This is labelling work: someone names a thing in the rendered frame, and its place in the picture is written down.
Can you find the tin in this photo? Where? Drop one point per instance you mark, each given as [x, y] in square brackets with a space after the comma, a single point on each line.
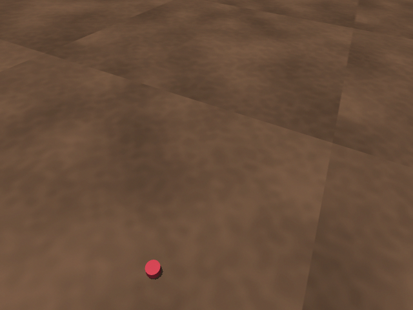
[153, 269]

